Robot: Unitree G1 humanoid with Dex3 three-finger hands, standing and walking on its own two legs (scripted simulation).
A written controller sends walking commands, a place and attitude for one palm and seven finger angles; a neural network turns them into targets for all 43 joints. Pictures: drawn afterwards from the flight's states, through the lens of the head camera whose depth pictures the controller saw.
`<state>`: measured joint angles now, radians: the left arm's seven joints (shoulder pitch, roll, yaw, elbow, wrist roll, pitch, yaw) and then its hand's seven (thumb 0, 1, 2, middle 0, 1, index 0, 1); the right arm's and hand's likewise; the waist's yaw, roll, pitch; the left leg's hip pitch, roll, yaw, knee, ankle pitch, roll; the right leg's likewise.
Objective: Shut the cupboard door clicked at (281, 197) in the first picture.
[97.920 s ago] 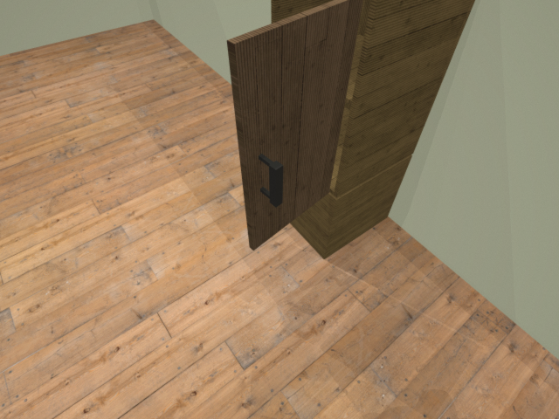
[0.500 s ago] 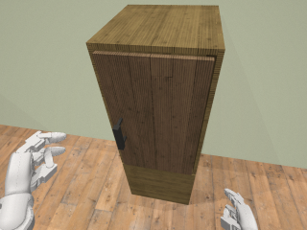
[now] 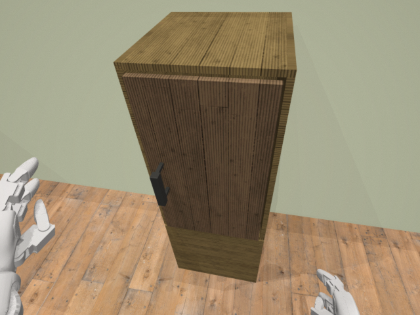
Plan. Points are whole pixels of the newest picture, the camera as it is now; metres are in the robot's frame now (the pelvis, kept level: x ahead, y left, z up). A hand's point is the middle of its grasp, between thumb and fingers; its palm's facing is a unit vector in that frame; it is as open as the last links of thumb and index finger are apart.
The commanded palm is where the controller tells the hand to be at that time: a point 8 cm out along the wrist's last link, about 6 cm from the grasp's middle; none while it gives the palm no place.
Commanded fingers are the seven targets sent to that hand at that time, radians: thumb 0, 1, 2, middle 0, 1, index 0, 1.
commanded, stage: draw the hand back to the body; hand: left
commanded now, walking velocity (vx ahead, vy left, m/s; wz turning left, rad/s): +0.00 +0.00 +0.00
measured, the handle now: (161, 184) +0.47 +0.21 -0.07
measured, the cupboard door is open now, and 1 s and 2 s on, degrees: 0 0 0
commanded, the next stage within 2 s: step back with the hand held close in 0.04 s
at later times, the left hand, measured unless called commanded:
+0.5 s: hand (44, 225) +0.19 +0.28 +0.15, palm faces +0.36 -0.79 -0.50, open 7.4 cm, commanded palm +0.13 +0.32 +0.17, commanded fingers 0.00 0.90 0.90 -0.20 -0.30 -0.20 -0.30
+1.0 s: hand out of the picture +0.11 +0.31 +0.16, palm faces +0.47 -0.76 -0.45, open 7.4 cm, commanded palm +0.04 +0.34 +0.17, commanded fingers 0.00 0.90 0.90 -0.20 -0.30 -0.20 -0.30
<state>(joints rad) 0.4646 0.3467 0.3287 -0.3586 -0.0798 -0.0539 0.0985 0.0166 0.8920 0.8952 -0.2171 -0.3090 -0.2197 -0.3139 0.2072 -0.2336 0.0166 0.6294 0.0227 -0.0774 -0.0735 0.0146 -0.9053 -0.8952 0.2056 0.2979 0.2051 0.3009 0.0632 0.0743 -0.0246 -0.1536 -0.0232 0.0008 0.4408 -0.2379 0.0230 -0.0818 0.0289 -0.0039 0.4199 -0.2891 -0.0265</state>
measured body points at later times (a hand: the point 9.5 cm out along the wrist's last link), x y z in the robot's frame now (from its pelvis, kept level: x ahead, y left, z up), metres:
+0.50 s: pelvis -0.01 +0.02 +0.00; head -0.01 +0.00 +0.45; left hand +0.17 +0.32 +0.18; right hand +0.16 -0.24 -0.09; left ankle +0.00 +0.11 -0.74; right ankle -0.04 -0.10 -0.74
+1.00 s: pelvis -0.09 +0.04 -0.02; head -0.08 +0.05 +0.43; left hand +0.08 +0.35 +0.18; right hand +0.08 -0.20 -0.09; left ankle +0.00 +0.11 -0.74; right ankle -0.05 -0.10 -0.74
